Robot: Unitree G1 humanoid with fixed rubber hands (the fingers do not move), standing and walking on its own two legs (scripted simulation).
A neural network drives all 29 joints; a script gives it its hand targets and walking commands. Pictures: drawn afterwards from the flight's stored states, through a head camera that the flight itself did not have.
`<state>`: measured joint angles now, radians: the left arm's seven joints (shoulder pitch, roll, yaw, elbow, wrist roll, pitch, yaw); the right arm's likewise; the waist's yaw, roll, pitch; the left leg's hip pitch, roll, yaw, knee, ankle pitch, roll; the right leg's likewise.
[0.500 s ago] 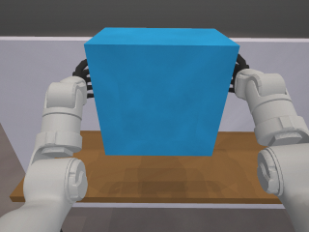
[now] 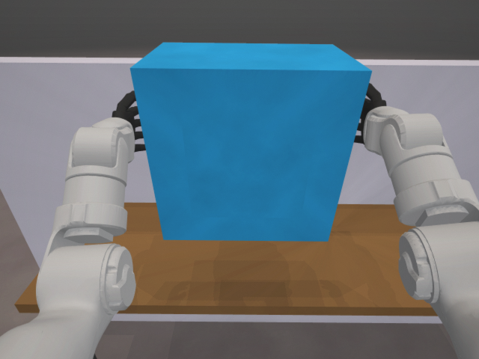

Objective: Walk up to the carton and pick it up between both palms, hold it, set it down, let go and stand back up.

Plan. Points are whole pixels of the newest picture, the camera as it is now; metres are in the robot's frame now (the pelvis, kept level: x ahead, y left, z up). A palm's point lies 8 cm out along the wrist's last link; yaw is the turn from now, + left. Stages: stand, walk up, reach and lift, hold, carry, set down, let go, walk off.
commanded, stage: hold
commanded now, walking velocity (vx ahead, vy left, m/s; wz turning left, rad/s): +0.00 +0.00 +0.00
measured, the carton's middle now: (246, 143) +0.42 +0.01 +0.27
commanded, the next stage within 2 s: set down in 0.56 s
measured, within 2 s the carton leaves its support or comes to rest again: neither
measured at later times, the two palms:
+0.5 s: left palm (124, 133) +0.36 +0.20 +0.31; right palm (372, 123) +0.37 -0.18 +0.32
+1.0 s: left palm (122, 122) +0.40 +0.22 +0.31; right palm (360, 105) +0.41 -0.17 +0.34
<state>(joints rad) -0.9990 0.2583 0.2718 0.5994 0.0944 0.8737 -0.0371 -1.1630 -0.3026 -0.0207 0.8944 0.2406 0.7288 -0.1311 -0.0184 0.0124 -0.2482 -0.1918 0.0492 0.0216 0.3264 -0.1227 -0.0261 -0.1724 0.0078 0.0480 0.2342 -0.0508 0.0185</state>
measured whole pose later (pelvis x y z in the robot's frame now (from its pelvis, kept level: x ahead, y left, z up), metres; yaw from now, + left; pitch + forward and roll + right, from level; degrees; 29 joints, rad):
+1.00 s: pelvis +0.01 +0.00 +0.00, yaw +0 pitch +0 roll -1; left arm -1.08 0.26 0.40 0.63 0.18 0.74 -0.10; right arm -1.22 -0.31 -0.06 0.89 0.24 0.55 -0.07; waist -0.02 -0.01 -0.18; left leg -0.18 0.05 0.02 0.31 -0.13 -0.03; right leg -0.17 0.01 0.05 0.23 -0.07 0.02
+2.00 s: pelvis +0.03 +0.00 +0.00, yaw +0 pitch -1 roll -1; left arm -0.88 0.13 0.37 0.49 0.23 0.67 0.00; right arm -1.11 -0.30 -0.05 1.00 0.24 0.29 -0.01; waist -0.02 -0.02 -0.08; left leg -0.12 0.05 0.02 0.30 -0.16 -0.03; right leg -0.12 0.01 0.05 0.25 -0.11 0.02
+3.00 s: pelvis +0.05 +0.00 +0.00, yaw +0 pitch +0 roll +0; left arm -0.82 0.07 0.42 0.52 0.23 0.54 0.03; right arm -1.04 -0.30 -0.05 1.04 0.22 0.17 0.05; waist -0.02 -0.01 -0.03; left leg -0.12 0.05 0.02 0.30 -0.18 -0.03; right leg -0.13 0.01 0.04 0.26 -0.14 0.02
